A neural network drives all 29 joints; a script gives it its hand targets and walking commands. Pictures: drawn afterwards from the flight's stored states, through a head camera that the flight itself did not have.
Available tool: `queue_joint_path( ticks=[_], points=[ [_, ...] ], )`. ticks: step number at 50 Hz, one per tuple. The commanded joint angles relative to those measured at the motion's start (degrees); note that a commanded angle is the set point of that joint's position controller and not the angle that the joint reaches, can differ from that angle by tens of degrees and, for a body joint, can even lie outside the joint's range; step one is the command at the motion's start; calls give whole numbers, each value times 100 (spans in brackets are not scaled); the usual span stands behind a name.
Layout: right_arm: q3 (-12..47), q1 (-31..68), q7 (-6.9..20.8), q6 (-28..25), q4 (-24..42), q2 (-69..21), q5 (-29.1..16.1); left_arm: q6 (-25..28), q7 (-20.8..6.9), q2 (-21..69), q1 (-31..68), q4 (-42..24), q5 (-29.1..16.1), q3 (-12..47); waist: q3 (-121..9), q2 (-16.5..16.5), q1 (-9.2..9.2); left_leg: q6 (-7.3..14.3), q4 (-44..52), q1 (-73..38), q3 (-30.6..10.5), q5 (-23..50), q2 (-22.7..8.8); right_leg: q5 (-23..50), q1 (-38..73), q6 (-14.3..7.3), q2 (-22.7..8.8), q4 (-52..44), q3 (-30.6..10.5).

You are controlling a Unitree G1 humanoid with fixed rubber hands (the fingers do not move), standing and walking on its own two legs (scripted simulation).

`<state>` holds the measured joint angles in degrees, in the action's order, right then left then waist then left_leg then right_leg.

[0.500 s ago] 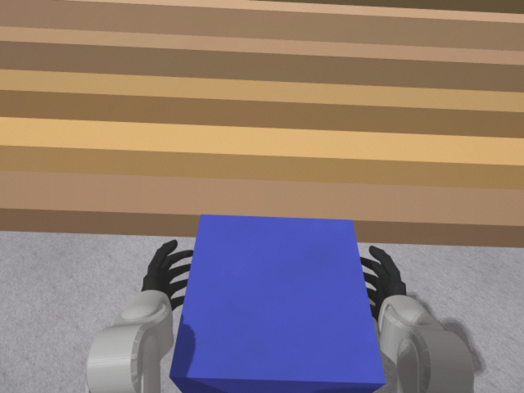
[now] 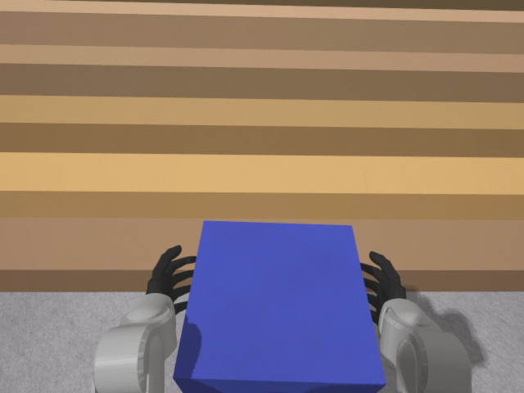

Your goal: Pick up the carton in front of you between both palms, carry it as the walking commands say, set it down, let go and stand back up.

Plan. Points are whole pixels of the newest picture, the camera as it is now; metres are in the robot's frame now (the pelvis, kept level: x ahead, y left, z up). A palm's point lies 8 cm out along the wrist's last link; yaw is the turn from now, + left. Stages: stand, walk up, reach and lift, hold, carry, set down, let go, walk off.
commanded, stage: carry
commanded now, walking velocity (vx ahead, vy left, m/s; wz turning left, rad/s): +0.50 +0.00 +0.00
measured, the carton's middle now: (273, 328) +0.25 +0.00 +0.02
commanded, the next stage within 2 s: none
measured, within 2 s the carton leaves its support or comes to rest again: neither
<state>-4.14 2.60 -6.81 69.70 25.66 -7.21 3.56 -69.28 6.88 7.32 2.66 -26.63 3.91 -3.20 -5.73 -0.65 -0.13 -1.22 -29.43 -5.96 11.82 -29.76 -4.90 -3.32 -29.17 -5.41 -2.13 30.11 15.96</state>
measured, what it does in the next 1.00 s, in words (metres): walks ahead: left foot, then right foot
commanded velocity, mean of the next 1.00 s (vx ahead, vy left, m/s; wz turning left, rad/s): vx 0.50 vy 0.00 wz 0.00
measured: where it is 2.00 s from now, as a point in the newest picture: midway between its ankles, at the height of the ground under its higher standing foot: (261, 170)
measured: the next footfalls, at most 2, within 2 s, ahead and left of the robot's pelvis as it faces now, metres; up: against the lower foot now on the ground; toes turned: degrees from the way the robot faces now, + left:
left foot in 0.48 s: +0.47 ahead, +0.10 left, +0.00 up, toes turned +10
right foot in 0.88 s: +0.65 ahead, -0.08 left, +0.00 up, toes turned -5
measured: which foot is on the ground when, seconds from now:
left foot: down 0.00-0.00, up 0.02-0.46, down 0.48-0.92, up 0.94-1.00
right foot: down 0.00-0.50, up 0.52-0.86, down 0.88-1.00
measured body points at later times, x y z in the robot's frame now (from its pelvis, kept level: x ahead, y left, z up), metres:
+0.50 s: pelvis +0.32 +0.02 +0.01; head +0.31 +0.03 +0.46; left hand +0.62 +0.17 +0.14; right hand +0.62 -0.13 +0.14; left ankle +0.43 +0.10 -0.71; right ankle +0.15 -0.08 -0.70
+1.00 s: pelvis +0.62 +0.00 +0.02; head +0.68 +0.00 +0.46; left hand +0.99 +0.17 +0.16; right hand +1.01 -0.13 +0.14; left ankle +0.48 +0.10 -0.55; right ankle +0.61 -0.07 -0.71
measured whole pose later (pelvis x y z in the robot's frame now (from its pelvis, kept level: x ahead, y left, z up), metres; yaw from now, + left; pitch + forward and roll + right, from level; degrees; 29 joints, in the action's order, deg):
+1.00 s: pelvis +0.62 +0.00 +0.02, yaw +0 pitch +7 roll +0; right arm -18.3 41.2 -10.3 70.9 4.0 -2.7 0.3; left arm -69.4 10.2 4.9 41.7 -4.0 2.4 -16.9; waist 0.3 -1.1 -4.4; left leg 3.3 -86.3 33.1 1.7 -24.1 0.3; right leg -17.5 -22.6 -5.0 1.5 32.3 6.6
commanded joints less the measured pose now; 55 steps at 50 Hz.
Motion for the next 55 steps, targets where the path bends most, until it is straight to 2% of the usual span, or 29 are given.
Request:
queue_joint_path(
  ticks=[1,2,3,5,7,10,15,19,21,23,24,25,26,27,29,30,32,38,41,43,44,45,46,47,48,49,51,53,55],
  points=[
    [3998,2407,1098,-87,683,-4709,-1879,139,-1034,4905,2288,-206,-1946,3863,-1848,1797,-170,59,-4316,3938,-369,541,676,-2006,4543,-952,-2244,-1827,-4901],
    [4003,2421,1086,-133,680,-4774,-1900,146,-1087,5067,2148,-277,-1985,3906,-1724,1298,-122,259,-4891,4228,-1160,521,342,-1552,4214,-921,-2258,-1952,-4464],
    [3994,2399,1087,-208,609,-5027,-1862,198,-1104,5239,2428,-368,-2110,4068,-1762,756,-133,333,-5000,4305,-1234,695,65,-720,4065,-807,-2197,-1711,-3727],
    [4002,2422,1095,-311,506,-5286,-1794,297,-1125,5459,2472,-343,-2057,4050,-1484,169,-35,355,-4051,3860,-1335,1276,-326,-510,2962,-424,-1849,-1877,-2870],
    [4006,2060,1089,-414,280,-5434,-1701,359,-1178,5521,2341,-345,-2102,4129,-1460,264,-28,339,-3221,3455,-1004,1365,-269,-807,2448,-175,-1665,-2013,-2024],
    [4088,2074,1032,-509,409,-5339,-1650,387,-1229,5363,2111,-364,-2037,4072,-1150,674,-86,232,-2156,3719,-647,1687,-191,-1198,2527,-167,-1484,-2332,-1569],
    [4208,2380,954,-467,678,-4963,-1794,366,-1139,4866,2189,-452,-1958,3947,-593,740,-84,108,-752,4020,-254,2439,-70,-180,2820,-134,-1155,-2210,-874],
    [4064,3185,796,-288,765,-4254,-2008,243,-878,4097,2762,-450,-1845,3680,-400,826,-208,212,-567,3988,-77,2445,81,221,3023,-287,-1145,-1782,-917],
    [3769,3705,657,-168,715,-3802,-1972,139,-739,3756,3351,-403,-1930,3559,-378,849,-124,307,-440,3628,-37,2357,88,537,2986,-257,-1236,-1463,-831],
    [3497,4022,496,-87,405,-3393,-1956,55,-551,3406,3850,-289,-1928,3462,-836,618,143,460,-36,2179,347,2107,521,1570,2553,0,-799,-91,-341],
    [3280,4157,403,-63,83,-3227,-1893,14,-449,3171,4238,-156,-1909,3367,-1361,237,449,535,2,894,-11,1803,374,1459,1889,165,-545,1073,-272],
    [3072,4411,310,-56,-89,-2920,-1870,-27,-349,3018,4572,-138,-1921,3326,-1969,-1236,554,941,567,-264,-2375,1021,-1046,-235,620,409,-95,2886,-357],
    [2838,4600,209,-32,-288,-2737,-1792,-97,-263,2911,5006,-60,-1989,3291,-1752,-1881,541,1543,1322,-886,-4226,1418,-1683,-2353,-882,432,620,4000,-893],
    [2811,4732,142,9,-392,-2666,-1841,-132,-194,2964,5237,138,-2086,3214,-1845,-1837,470,1836,1199,-786,-4095,1988,-1749,-2562,-1312,236,263,5007,-1425],
    [2882,5483,82,43,-481,-2991,-2030,-136,-76,3051,5653,531,-1951,2776,-1826,-380,393,1506,989,-93,-3056,2451,-1528,-1847,-1409,89,-205,4881,-1742],
    [2836,6046,87,18,-498,-3166,-2150,-139,-39,3202,5988,725,-1936,2639,-1693,-311,256,1215,990,316,-2490,2551,-1337,-1484,-1164,83,-409,4373,-1792],
    [2831,6878,130,-32,-593,-3509,-2351,-101,-6,3382,6376,1107,-1782,2343,-1755,-414,241,1094,981,580,-1800,3168,-1076,-1323,-950,181,-288,3870,-1458],
    [2594,7426,218,50,-1358,-3886,-2332,-146,-57,3720,6772,1902,-1666,2114,-1821,-491,302,1171,742,-123,-1047,4509,-840,-945,-1207,300,-119,1856,-1115],
    [2399,7507,286,151,-1714,-4052,-2183,-213,-156,3918,7083,2064,-1734,2171,-1830,-768,283,1139,-47,-46,-484,6681,-717,-840,-693,126,373,1555,-408],
    [2422,7472,326,173,-1742,-4308,-2153,-241,-216,4077,7249,2018,-1744,2191,-2133,-884,25,1010,-954,-10,-224,7954,-578,-442,22,2,621,780,-269],
    [2487,7602,348,171,-1741,-4445,-2182,-229,-258,4144,7454,1847,-1724,2192,-2369,-630,-337,815,-2014,408,59,7592,-416,477,1162,-62,621,-340,-314],
    [2374,7606,337,181,-1839,-4389,-2064,-248,-299,4295,7327,1950,-1819,2166,-2717,-188,-867,447,-3341,1958,-9,5518,-130,1650,3348,-226,119,-734,-925],
    [2443,7619,350,175,-1782,-4637,-2052,-183,-310,4121,7353,1996,-1766,2084,-3038,1452,-545,248,-4630,4087,-507,842,667,5166,5159,-880,-1656,-126,-3431],
    [2408,7689,304,189,-1887,-4394,-1841,-171,-341,4236,7350,2063,-1839,2136,-2910,1795,-686,395,-6027,5172,-900,371,824,6010,5583,-1302,-1825,-343,-3946],
    [2286,7527,253,154,-2128,-4354,-1770,-169,-383,4236,7149,2099,-1851,2073,-2753,1418,-726,494,-6864,5655,-1228,287,737,5288,5315,-1349,-1891,-215,-3656],
    [2221,7516,210,116,-1987,-4481,-1703,-82,-403,4513,7654,1902,-2075,2322,-2843,1159,-706,521,-7274,6338,-1285,362,736,4082,5603,-1449,-1870,-265,-3933],
    [2236,7611,134,-58,-1614,-4479,-1520,42,-483,4952,8043,1438,-2404,2603,-2310,581,-776,564,-7864,7872,-1128,-15,602,3096,6132,-1171,-1663,-402,-3854],
    [2221,7452,5,-245,-1329,-4362,-1362,187,-514,4886,8099,910,-2754,2696,-2273,669,-962,707,-8612,8584,-902,-745,655,3069,6448,-949,-1595,-394,-3523],
    [2105,7283,-138,-375,-1313,-4085,-1131,283,-480,4663,8058,732,-2852,2846,-2288,470,-867,781,-8908,8890,-918,-1073,491,1985,6295,-895,-1604,-518,-3363]
  ],
)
